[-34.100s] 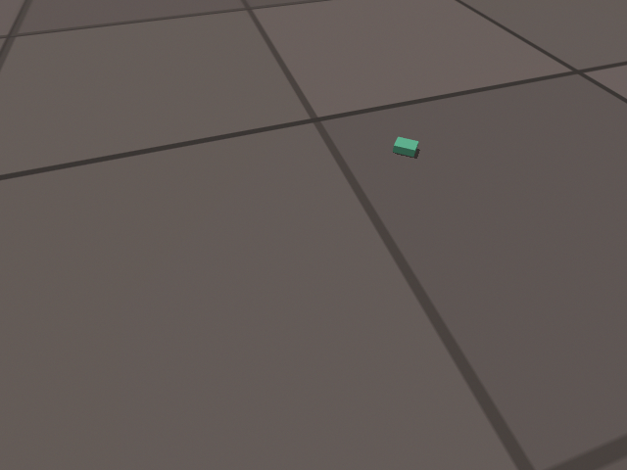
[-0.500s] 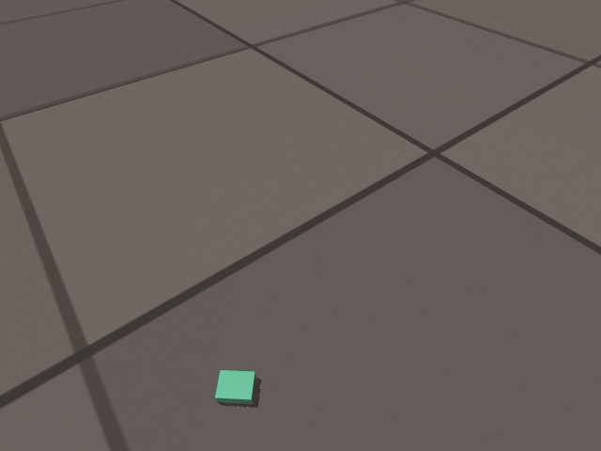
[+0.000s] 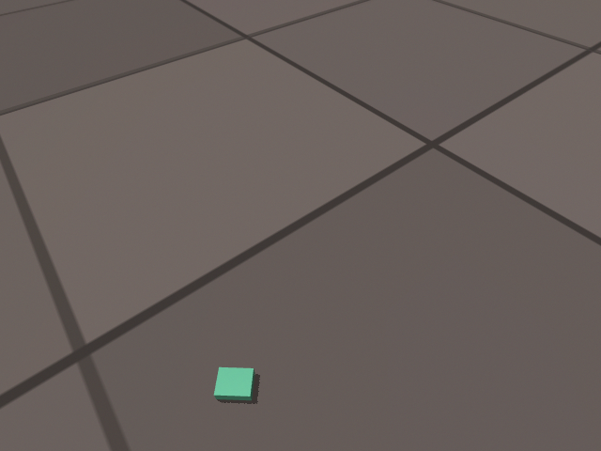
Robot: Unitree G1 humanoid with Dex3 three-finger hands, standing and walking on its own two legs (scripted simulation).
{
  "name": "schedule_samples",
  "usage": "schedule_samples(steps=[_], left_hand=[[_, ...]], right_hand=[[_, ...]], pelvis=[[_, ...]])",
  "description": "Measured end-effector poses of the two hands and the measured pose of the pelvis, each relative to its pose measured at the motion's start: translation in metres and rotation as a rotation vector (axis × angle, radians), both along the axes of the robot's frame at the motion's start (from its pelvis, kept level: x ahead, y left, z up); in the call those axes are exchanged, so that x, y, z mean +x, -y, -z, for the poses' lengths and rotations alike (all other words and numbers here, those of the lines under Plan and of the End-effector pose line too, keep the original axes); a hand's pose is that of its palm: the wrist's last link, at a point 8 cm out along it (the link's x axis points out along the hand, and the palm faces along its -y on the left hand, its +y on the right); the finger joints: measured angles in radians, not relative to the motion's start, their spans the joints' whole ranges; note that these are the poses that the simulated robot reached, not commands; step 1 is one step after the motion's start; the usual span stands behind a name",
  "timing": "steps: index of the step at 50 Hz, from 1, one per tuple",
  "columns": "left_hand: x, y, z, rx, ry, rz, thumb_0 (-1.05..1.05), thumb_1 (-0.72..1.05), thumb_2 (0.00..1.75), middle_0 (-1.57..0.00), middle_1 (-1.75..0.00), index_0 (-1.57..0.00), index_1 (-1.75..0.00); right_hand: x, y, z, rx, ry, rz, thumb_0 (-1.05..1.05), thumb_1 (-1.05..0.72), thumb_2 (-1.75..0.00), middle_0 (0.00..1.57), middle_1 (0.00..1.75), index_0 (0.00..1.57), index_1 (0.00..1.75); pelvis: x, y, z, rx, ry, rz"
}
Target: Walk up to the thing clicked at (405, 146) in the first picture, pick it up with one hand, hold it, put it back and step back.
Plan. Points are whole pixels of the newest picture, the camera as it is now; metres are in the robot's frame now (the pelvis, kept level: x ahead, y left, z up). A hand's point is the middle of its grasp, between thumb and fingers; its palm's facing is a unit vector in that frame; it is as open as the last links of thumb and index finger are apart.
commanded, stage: stand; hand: left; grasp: from above
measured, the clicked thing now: (235, 383) +0.46 +0.23 -0.76
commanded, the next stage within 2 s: step back in 1.02 s
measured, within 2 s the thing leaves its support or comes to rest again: neither
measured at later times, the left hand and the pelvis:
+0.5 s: hand out of the picture +0.08 +0.24 -0.16, palm faces +0.01 -0.94 -0.33, open 7.4 cm; pelvis +0.01 -0.01 +0.00, yaw +0 degrees
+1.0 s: hand out of the picture +0.08 +0.24 -0.15, palm faces +0.00 -0.94 -0.34, open 7.4 cm; pelvis +0.01 -0.01 +0.00, yaw +0 degrees
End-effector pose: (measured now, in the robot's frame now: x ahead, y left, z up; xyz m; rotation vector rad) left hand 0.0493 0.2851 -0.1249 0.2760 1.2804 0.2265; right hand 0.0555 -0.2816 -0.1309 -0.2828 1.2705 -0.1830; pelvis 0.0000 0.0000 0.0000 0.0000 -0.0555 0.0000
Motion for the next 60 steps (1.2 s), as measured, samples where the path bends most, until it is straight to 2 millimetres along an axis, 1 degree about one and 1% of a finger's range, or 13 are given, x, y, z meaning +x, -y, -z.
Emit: schedule_samples(steps=[12,20,39,51,53,56,60], left_hand=[[0.017,0.002,-0.002,0.001,0.019,0.003,0.0,0.9,0.9,-0.21,-0.3,-0.2,-0.3],[0.025,0.003,-0.003,0.002,0.031,0.01,0.0,0.9,0.9,-0.21,-0.3,-0.2,-0.3],[0.033,0.001,-0.008,0.014,0.047,0.017,0.0,0.9,0.9,-0.21,-0.3,-0.2,-0.3],[0.027,0.002,-0.007,0.013,0.033,0.022,0.0,0.9,0.9,-0.21,-0.3,-0.2,-0.3],[0.026,0.001,-0.006,0.012,0.037,0.01,0.0,0.9,0.9,-0.21,-0.3,-0.2,-0.3],[0.025,-0.006,-0.004,0.025,0.042,0.008,0.0,0.9,0.9,-0.21,-0.3,-0.2,-0.3],[0.023,-0.021,0.0,0.044,0.043,0.036,0.0,0.9,0.9,-0.21,-0.3,-0.21,-0.3]], right_hand=[[0.015,0.007,-0.003,-0.012,0.018,-0.004,0.0,-0.91,-0.9,0.2,0.3,0.21,0.3],[0.021,0.011,-0.005,-0.016,0.022,-0.006,0.0,-0.91,-0.9,0.2,0.3,0.21,0.3],[0.026,0.015,-0.005,-0.015,0.032,-0.011,0.0,-0.91,-0.9,0.2,0.3,0.21,0.3],[0.019,0.019,-0.005,-0.014,0.014,-0.009,0.0,-0.91,-0.9,0.2,0.3,0.21,0.3],[0.019,0.021,-0.005,-0.015,0.011,-0.003,0.0,-0.91,-0.9,0.2,0.3,0.21,0.3],[0.018,0.025,-0.003,-0.029,0.015,0.002,0.0,-0.91,-0.9,0.2,0.3,0.21,0.3],[0.012,0.027,-0.005,-0.062,0.01,0.003,0.0,-0.91,-0.9,0.2,0.3,0.21,0.3]], pelvis=[[0.008,0.003,-0.001,0.0,-0.007,0.001],[0.011,0.005,-0.001,0.0,-0.012,-0.001],[0.013,0.007,-0.001,0.001,-0.012,-0.001],[0.012,0.01,-0.002,0.001,-0.018,-0.001],[0.009,0.01,0.0,-0.002,-0.022,-0.002],[-0.002,0.008,0.004,-0.011,-0.022,-0.001],[-0.017,-0.003,0.008,-0.003,-0.025,0.008]])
